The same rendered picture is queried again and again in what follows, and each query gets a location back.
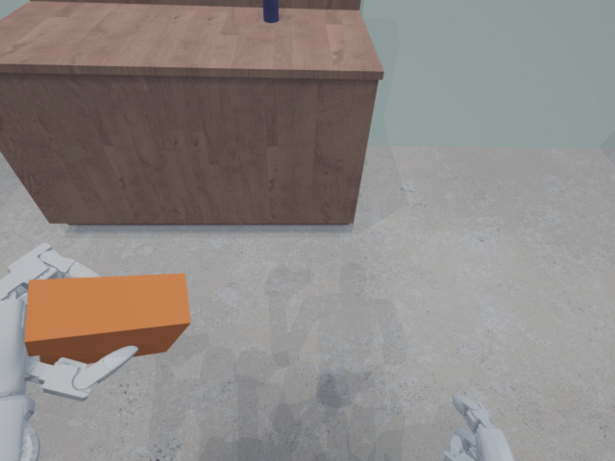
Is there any sponge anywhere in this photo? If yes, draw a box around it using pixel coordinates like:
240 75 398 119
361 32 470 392
24 274 191 365

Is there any table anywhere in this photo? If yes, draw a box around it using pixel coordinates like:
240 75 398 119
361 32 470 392
0 0 384 226

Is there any right robot hand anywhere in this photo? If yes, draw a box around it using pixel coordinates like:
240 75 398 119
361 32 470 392
444 394 515 461

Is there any left robot hand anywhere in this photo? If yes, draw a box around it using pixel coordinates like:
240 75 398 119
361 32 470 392
0 243 138 401

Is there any robot left forearm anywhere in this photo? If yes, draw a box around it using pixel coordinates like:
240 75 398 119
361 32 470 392
0 395 40 461

